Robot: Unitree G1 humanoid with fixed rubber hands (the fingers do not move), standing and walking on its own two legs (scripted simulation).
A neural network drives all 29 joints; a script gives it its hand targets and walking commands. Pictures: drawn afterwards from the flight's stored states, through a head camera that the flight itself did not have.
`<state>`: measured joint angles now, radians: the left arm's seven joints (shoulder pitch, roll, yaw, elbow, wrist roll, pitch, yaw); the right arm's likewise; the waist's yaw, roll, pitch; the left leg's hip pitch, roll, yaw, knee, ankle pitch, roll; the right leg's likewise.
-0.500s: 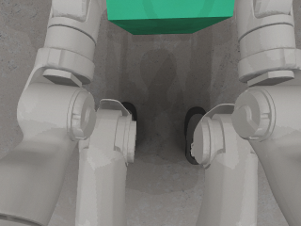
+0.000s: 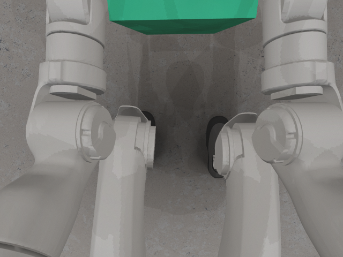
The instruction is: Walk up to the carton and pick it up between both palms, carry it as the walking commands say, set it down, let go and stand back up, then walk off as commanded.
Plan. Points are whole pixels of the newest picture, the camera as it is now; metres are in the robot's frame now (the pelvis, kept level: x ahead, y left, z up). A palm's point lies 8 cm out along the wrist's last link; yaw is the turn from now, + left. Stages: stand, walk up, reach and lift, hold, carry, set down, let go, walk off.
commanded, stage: reach and lift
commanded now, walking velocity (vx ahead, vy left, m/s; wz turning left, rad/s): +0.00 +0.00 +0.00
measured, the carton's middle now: out of the picture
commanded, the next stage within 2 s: none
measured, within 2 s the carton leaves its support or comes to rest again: neither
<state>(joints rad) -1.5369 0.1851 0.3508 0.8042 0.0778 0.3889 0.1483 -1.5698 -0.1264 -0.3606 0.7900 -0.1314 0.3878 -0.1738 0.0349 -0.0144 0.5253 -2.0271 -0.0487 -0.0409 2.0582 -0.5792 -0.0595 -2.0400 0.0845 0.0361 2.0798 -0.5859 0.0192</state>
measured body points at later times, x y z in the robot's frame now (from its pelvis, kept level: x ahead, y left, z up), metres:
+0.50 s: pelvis -0.01 +0.01 +0.05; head +0.36 +0.01 +0.29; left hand +0.55 +0.16 -0.09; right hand +0.57 -0.10 -0.09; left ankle +0.12 +0.14 -0.38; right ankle +0.11 -0.11 -0.38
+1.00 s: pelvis -0.02 +0.00 +0.09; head +0.32 +0.01 +0.36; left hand +0.53 +0.15 -0.03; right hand +0.54 -0.11 -0.02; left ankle +0.12 +0.14 -0.38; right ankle +0.11 -0.11 -0.38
